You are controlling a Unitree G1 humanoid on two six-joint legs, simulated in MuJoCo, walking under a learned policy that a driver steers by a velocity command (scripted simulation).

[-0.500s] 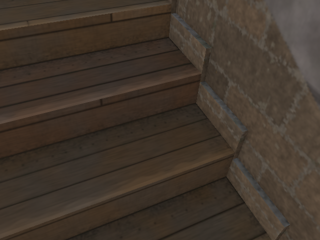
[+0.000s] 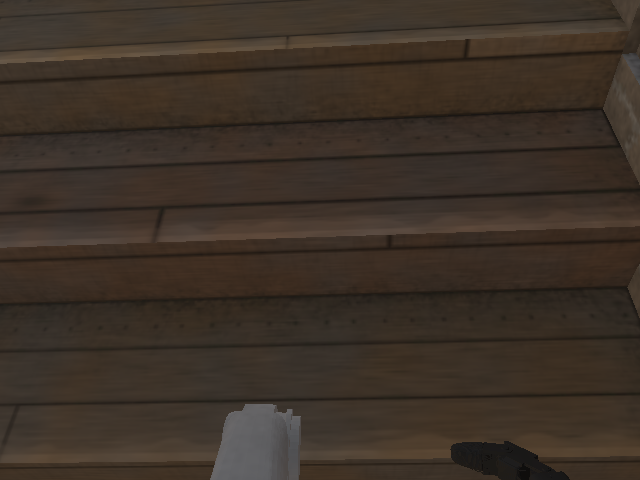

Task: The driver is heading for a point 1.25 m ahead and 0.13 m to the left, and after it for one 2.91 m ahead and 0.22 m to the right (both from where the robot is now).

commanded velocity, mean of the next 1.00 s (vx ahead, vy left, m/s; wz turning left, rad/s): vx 0.50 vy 0.00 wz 0.32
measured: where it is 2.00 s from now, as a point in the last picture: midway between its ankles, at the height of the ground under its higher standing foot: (189, 32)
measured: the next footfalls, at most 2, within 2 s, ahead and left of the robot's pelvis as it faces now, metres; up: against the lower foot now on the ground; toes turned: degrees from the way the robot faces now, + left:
left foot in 0.14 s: +0.24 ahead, +0.10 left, +0.16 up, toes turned +9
right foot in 0.68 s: +0.58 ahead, +0.01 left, +0.33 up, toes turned +12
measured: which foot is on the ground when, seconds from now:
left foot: up 0.00-0.12, down 0.14-0.70, up 0.72-1.00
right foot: down 0.00-0.16, up 0.18-0.66, down 0.68-1.00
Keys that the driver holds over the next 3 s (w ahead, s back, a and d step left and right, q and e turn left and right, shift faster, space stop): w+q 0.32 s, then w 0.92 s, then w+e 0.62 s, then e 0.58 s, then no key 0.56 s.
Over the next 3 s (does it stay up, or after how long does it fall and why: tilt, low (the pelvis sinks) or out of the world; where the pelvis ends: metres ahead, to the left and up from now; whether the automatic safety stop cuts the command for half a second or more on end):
stays up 1.32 0.16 0.71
